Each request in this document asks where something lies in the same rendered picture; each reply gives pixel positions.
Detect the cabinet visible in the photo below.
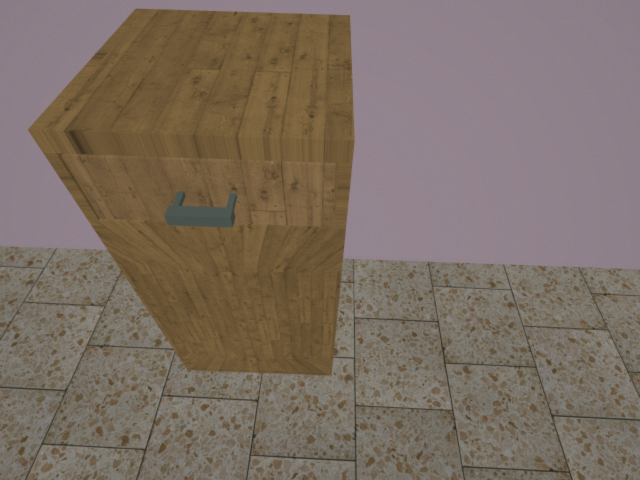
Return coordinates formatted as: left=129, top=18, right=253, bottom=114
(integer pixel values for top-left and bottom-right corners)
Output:
left=28, top=9, right=355, bottom=376

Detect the handle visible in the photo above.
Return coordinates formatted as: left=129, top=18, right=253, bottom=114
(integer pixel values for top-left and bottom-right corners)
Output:
left=164, top=191, right=237, bottom=228

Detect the drawer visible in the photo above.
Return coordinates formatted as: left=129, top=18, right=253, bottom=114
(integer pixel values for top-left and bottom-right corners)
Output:
left=61, top=154, right=336, bottom=227

